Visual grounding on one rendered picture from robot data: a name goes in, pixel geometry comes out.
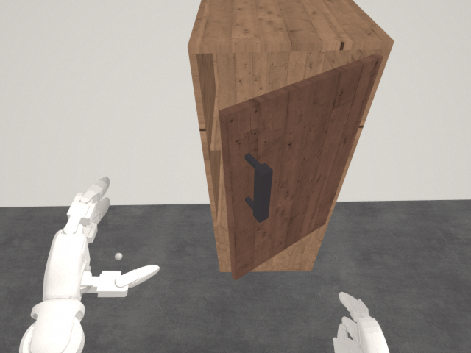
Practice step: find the handle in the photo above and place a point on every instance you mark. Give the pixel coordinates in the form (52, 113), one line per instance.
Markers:
(262, 189)

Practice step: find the left robot forearm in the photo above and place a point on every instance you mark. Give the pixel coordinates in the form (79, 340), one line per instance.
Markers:
(57, 329)

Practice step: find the right robot hand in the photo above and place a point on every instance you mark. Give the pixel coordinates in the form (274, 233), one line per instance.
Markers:
(366, 333)

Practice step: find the left robot hand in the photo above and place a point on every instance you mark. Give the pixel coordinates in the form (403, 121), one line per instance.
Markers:
(65, 276)

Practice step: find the cupboard door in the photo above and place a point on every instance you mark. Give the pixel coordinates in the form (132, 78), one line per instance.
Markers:
(304, 132)

